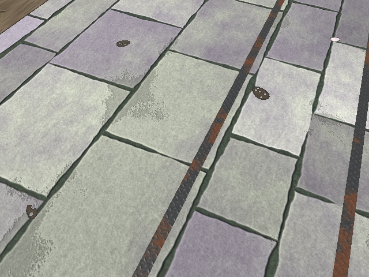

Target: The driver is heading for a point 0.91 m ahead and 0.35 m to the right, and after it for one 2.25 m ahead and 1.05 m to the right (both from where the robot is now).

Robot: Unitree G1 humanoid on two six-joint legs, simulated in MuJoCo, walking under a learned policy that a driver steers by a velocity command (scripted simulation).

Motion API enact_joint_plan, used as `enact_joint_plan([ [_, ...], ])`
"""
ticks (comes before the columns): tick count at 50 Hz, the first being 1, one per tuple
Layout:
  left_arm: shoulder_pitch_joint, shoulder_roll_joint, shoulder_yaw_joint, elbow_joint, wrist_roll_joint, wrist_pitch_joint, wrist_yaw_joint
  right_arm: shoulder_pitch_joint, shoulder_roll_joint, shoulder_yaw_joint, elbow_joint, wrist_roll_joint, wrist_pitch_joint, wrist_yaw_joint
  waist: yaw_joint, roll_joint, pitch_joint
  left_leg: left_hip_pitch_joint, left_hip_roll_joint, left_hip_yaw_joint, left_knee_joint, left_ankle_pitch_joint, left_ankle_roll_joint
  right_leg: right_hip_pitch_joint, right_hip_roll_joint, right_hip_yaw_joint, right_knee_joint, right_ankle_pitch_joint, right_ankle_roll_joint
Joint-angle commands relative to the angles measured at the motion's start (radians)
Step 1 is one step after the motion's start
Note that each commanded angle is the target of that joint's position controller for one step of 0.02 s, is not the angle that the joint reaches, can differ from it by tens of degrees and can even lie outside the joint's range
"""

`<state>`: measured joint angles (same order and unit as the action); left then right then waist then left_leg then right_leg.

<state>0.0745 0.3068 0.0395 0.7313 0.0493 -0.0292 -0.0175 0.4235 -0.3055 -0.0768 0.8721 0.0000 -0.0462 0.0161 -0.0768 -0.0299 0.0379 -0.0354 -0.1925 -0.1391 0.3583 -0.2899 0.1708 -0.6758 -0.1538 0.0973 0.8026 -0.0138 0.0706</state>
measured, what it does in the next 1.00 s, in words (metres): goes down, turning right: right foot 0.11 m lower, then left foot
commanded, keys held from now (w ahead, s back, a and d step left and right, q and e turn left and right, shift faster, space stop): w+e+shift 0.80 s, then e+shift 0.20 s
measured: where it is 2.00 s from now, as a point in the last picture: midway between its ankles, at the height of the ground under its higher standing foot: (237, 130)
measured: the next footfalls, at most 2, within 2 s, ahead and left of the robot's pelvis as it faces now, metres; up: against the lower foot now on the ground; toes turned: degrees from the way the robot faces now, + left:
right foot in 0.28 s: +0.45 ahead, -0.12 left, -0.11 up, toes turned -5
left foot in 0.66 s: +0.92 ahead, -0.02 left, -0.11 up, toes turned -24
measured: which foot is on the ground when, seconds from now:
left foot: down 0.00-0.28, up 0.30-0.64, down 0.66-1.00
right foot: up 0.00-0.26, down 0.28-0.64, up 0.66-1.00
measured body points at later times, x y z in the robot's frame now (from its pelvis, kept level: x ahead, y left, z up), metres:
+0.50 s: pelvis +0.50 -0.09 -0.11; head +0.54 -0.07 +0.34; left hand +0.44 +0.19 -0.25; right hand +0.69 -0.34 -0.19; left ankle +0.65 +0.05 -0.79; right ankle +0.41 -0.12 -0.84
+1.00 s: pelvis +0.96 -0.20 -0.12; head +0.99 -0.23 +0.32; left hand +1.33 -0.16 -0.18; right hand +0.74 -0.40 -0.25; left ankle +0.89 +0.00 -0.83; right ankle +1.09 -0.36 -0.81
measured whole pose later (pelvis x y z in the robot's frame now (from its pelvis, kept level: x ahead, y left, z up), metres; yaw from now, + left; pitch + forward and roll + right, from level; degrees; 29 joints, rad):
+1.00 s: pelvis +0.96 -0.20 -0.12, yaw -39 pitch +0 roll +3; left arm -0.02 0.35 0.06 0.64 -0.02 -0.03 -0.07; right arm 0.42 -0.32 -0.06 0.93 0.03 -0.09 -0.04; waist -0.08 -0.04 0.09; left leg 0.12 0.02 0.25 0.39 -0.43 -0.04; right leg -0.67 0.00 -0.10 0.68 0.02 -0.08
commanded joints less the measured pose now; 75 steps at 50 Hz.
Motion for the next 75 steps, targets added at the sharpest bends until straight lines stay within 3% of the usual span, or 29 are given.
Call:
enact_joint_plan([
  [1, -0.076, 0.078, 0.024, -0.052, -0.003, -0.023, -0.022, 0.015, -0.133, -0.024, -0.022, 0.0, -0.036, -0.012, 0.003, 0.083, 0.049, -0.122, 0.195, -0.183, -0.138, 0.125, 0.085, 0.043, 0.054, -0.085, -0.147, 0.273, -0.031],
  [9, -0.243, 0.077, 0.023, -0.102, -0.018, -0.053, -0.025, 0.16, -0.159, -0.005, 0.084, -0.042, -0.068, -0.054, -0.062, 0.051, 0.145, 0.22, 0.293, -0.023, -0.097, 0.596, 0.0, -0.015, 0.117, -0.162, -0.4, 0.247, -0.172],
  [13, 0.351, 0.16, 0.067, 0.113, -0.025, -0.045, -0.006, 0.021, -0.176, -0.003, 0.088, -0.064, -0.047, -0.079, 0.231, 0.093, -0.089, 0.211, 0.28, 0.087, 0.546, 1.174, -0.072, 0.52, 0.195, -0.175, -0.381, 0.192, -0.228],
  [14, 0.606, 0.188, 0.089, 0.196, -0.019, -0.038, -0.001, -0.122, -0.173, -0.007, 0.071, -0.053, -0.037, -0.074, 0.389, 0.019, -0.111, 0.032, 0.193, 0.163, 1.07, 1.037, -0.099, 0.723, 0.14, -0.141, -0.467, 0.239, -0.323],
  [15, 0.651, 0.189, 0.086, 0.247, -0.016, -0.029, -0.006, -0.204, -0.053, 0.027, 0.009, -0.065, -0.066, -0.056, 0.314, -0.244, -0.098, -0.5, 0.055, 0.159, 1.383, -0.172, -0.104, 1.071, 0.06, -0.051, -0.219, 0.402, -0.318],
  [16, 0.638, 0.199, 0.078, 0.236, -0.007, -0.041, -0.016, -0.096, -0.033, 0.052, -0.052, -0.003, -0.087, -0.057, 0.199, -0.302, -0.243, -0.842, 0.091, 0.02, 1.436, -0.299, -0.157, 1.401, -0.099, 0.302, -0.125, 0.648, -0.44],
  [17, 0.585, 0.202, 0.094, 0.216, -0.007, -0.037, -0.007, -0.132, -0.116, 0.056, -0.061, 0.019, -0.09, -0.053, 0.26, -0.16, -0.348, -1.037, 0.14, -0.018, 1.396, -0.198, -0.177, 1.49, -0.215, 0.6, -0.334, 0.037, -0.584],
  [19, 0.425, 0.115, 0.066, 0.193, -0.021, -0.036, 0.01, -0.295, -0.161, 0.053, -0.077, -0.048, -0.108, -0.033, 0.175, 0.115, -0.083, -0.914, 0.225, -0.006, 1.121, -0.016, -0.159, 1.018, -0.124, 0.572, -0.525, -0.143, -0.482],
  [21, 0.395, 0.121, 0.053, 0.217, -0.035, -0.051, 0.028, -0.327, -0.11, 0.066, -0.117, -0.09, -0.069, -0.002, 0.058, 0.158, 0.059, -0.732, 0.264, 0.001, 0.924, -0.079, -0.202, 0.618, -0.056, 0.495, -0.575, 0.019, -0.451],
  [24, 0.312, 0.146, 0.061, 0.185, -0.041, -0.075, 0.018, -0.455, -0.047, 0.1, -0.205, -0.07, -0.051, 0.017, 0.033, 0.037, 0.145, -0.42, 0.267, 0.114, 0.515, 0.083, -0.227, 0.206, 0.077, 0.306, -0.681, 0.135, -0.383],
  [29, 0.383, 0.159, 0.083, 0.199, -0.073, -0.074, -0.007, -0.452, -0.052, 0.087, -0.224, -0.029, -0.049, -0.002, 0.088, 0.02, 0.007, -0.115, 0.177, 0.153, 0.22, 0.408, -0.177, 0.374, 0.146, 0.248, -0.56, 0.464, -0.246],
  [31, 0.353, 0.214, 0.097, 0.194, -0.061, -0.068, -0.002, -0.215, -0.127, 0.047, -0.164, -0.027, -0.056, -0.023, -0.046, 0.01, -0.145, 0.128, 0.153, 0.138, 0.186, 0.284, -0.166, 0.428, 0.171, 0.238, -0.181, 0.584, -0.199],
  [32, 0.308, 0.193, 0.092, 0.18, -0.049, -0.073, -0.002, -0.023, -0.187, 0.018, -0.118, -0.034, -0.058, -0.042, -0.145, 0.003, -0.226, 0.315, 0.225, 0.094, 0.225, 0.166, -0.159, 0.329, 0.205, 0.214, 0.08, 0.502, -0.184],
  [33, 0.307, 0.013, 0.05, 0.145, -0.041, -0.075, 0.005, 0.126, -0.243, -0.002, -0.089, -0.069, -0.061, -0.055, -0.144, 0.202, -0.326, 0.475, 0.516, -0.204, 0.204, -0.078, -0.118, 0.161, 0.271, 0.139, 0.475, -0.375, -0.19],
  [34, 0.45, -0.016, 0.03, 0.069, -0.098, -0.064, 0.02, 0.034, -0.292, -0.014, -0.106, -0.074, -0.055, -0.043, 0.004, 0.411, -0.453, 0.503, 0.73, -0.766, -0.032, -0.26, -0.008, -0.004, 0.268, 0.045, 0.683, -0.492, -0.186],
  [37, 0.242, 0.06, 0.043, 0.084, -0.036, -0.015, 0.001, -0.163, -0.068, 0.015, -0.103, -0.056, -0.054, -0.028, 0.017, 0.073, -0.063, 0.094, 0.543, -0.346, -0.102, -0.206, -0.038, -0.075, 0.11, -0.013, 0.579, -0.276, -0.189],
  [43, 0.032, -0.021, 0.011, -0.058, -0.022, 0.034, -0.038, -0.137, 0.012, 0.037, 0.003, -0.01, -0.087, -0.02, 0.097, 0.106, 0.048, -0.085, 0.403, 0.201, -0.16, 0.616, -0.12, -0.054, 0.077, -0.118, 0.383, -0.173, -0.152],
  [46, 0.004, -0.006, -0.006, -0.094, -0.017, 0.021, -0.064, -0.219, -0.053, 0.025, -0.019, 0.001, -0.101, -0.022, 0.143, 0.095, 0.068, -0.189, 0.37, 0.364, -0.141, 0.715, -0.139, 0.179, 0.121, -0.214, -0.047, 0.081, -0.149],
  [47, 0.062, 0.045, 0.024, -0.076, -0.103, -0.005, -0.053, -0.298, -0.191, -0.016, -0.088, 0.03, -0.085, -0.05, 0.149, 0.131, 0.007, -0.14, 0.337, 0.36, -0.086, 0.803, -0.145, 0.256, 0.155, -0.205, -0.082, 0.104, -0.125],
  [50, 0.244, 0.165, 0.076, -0.049, -0.079, 0.005, -0.055, -0.284, -0.255, -0.042, -0.126, 0.046, -0.059, -0.08, 0.254, 0.135, -0.146, -0.098, 0.392, 0.326, 0.239, 1.087, -0.161, 0.556, 0.231, -0.213, -0.152, 0.09, -0.172],
  [51, 0.392, 0.215, 0.106, -0.005, -0.077, 0.021, -0.042, -0.28, -0.223, -0.036, -0.132, 0.045, -0.053, -0.075, 0.311, 0.088, -0.21, -0.186, 0.368, 0.31, 0.481, 0.909, -0.184, 0.764, 0.23, -0.161, -0.179, 0.161, -0.21],
  [52, 0.377, 0.22, 0.106, 0.006, -0.089, 0.031, -0.019, -0.226, -0.107, -0.007, -0.116, 0.031, -0.054, -0.056, 0.265, -0.08, -0.13, -0.381, 0.247, 0.292, 0.772, 0.005, -0.23, 0.87, 0.172, -0.056, -0.262, 0.246, -0.255],
  [53, 0.26, 0.294, 0.098, -0.065, -0.055, 0.021, -0.008, -0.119, -0.017, 0.024, -0.149, -0.03, -0.065, -0.035, 0.125, -0.337, -0.159, -0.587, 0.126, 0.223, 1.162, -0.443, -0.255, 0.945, 0.037, 0.234, -0.154, 0.861, -0.376],
  [54, 0.244, 0.301, 0.098, -0.138, -0.002, 0.001, -0.022, -0.021, -0.116, 0.022, -0.197, 0.0, -0.077, -0.023, 0.129, -0.259, -0.492, -0.702, 0.099, -0.001, 1.304, -0.372, -0.249, 1.127, -0.179, 0.642, -0.336, 0.568, -0.581],
  [55, 0.167, 0.278, 0.103, -0.182, -0.031, -0.004, -0.032, -0.108, -0.199, 0.005, -0.212, 0.012, -0.082, -0.025, 0.136, -0.039, -0.451, -0.697, 0.141, -0.038, 1.218, -0.269, -0.223, 1.025, -0.139, 0.67, -0.433, 0.245, -0.547],
  [57, 0.066, 0.206, 0.083, -0.195, -0.077, -0.015, -0.026, -0.19, -0.188, 0.001, -0.215, -0.004, -0.059, -0.047, 0.06, 0.137, -0.22, -0.676, 0.196, -0.035, 1.064, -0.181, -0.236, 0.724, -0.046, 0.566, -0.475, 0.12, -0.458],
  [63, 0.089, 0.146, 0.063, -0.157, -0.057, 0.016, 0.042, -0.213, -0.091, 0.016, -0.224, -0.019, -0.018, -0.058, 0.05, 0.066, -0.204, -0.512, 0.226, 0.059, 0.725, -0.015, -0.29, 0.409, 0.069, 0.225, -0.377, 0.63, -0.364],
  [68, 0.087, 0.038, 0.014, -0.105, -0.029, 0.029, 0.05, -0.272, -0.041, 0.038, -0.22, 0.0, -0.013, -0.035, 0.095, -0.039, -0.203, -0.34, 0.257, 0.075, 0.462, 0.277, -0.258, 0.361, 0.076, 0.115, -0.408, 0.339, -0.282],
  [75, 0.107, 0.116, 0.044, -0.067, -0.048, 0.045, 0.055, -0.316, -0.118, 0.004, -0.287, 0.021, -0.008, 0.003, 0.115, -0.079, -0.074, -0.481, 0.227, 0.11, 0.281, 0.017, -0.173, 0.583, -0.063, 0.2, -0.313, 0.311, -0.306],
])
